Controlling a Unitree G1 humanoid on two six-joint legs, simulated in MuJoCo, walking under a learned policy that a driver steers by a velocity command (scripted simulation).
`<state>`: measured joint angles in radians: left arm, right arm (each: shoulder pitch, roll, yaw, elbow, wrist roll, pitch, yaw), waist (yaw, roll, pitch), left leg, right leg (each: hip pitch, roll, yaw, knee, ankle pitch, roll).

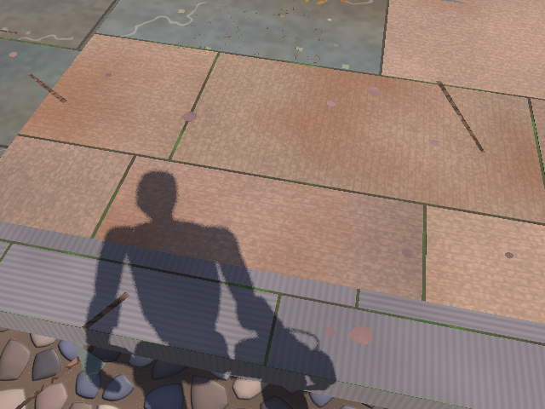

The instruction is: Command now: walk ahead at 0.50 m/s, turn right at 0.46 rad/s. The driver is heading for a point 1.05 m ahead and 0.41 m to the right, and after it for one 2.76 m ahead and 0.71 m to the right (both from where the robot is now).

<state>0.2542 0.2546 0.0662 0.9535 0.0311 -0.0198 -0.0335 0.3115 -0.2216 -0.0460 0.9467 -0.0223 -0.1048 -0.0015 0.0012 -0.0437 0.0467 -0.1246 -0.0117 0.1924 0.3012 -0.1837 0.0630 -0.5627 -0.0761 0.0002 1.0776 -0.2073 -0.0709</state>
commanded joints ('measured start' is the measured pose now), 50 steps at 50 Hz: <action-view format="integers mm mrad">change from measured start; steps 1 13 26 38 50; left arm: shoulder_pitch -34 -69 75 285 96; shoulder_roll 6 40 138 124 -58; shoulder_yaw -1 8 38 9 -52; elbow -61 -118 -105 -78 -233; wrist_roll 2 10 -24 -26 32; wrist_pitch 4 -6 -40 -40 -70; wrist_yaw -15 -11 39 81 -72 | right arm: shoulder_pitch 36 78 -100 -543 -40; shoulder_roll -89 -183 -68 -8 74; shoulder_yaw -16 -43 -8 72 44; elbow -23 15 -154 -489 -159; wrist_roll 1 -6 -34 -43 -18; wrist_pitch -19 29 82 97 -10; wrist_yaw -5 -25 17 24 9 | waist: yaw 6 56 -6 67 1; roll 123 141 -4 6 99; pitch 11 -67 -89 37 -10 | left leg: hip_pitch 43 226 -561 -919 -288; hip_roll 271 293 121 101 267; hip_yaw -115 81 -154 -107 -609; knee -171 268 978 1018 58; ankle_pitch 226 885 -94 -237 -337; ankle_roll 76 45 -129 -50 174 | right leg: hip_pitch -108 199 476 501 -308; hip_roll -37 144 -47 -57 73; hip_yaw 4 -182 250 377 260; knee -50 -470 -808 -976 605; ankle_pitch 104 -49 499 402 93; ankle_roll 13 -115 -214 -200 -109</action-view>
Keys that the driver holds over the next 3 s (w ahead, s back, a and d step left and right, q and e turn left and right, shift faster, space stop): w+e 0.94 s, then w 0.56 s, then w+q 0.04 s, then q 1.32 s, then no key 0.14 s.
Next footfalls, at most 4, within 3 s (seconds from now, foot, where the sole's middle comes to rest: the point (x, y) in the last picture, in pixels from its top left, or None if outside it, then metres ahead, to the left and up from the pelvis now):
0.28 right None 0.28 -0.12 -0.78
0.86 left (320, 313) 0.68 -0.11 -0.68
1.44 right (461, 266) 0.83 -0.50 -0.68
1.92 left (427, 175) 1.16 -0.47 -0.68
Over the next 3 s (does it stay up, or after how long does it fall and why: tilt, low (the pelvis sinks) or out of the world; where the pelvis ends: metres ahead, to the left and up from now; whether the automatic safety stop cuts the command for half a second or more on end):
stays up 1.00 -0.48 0.09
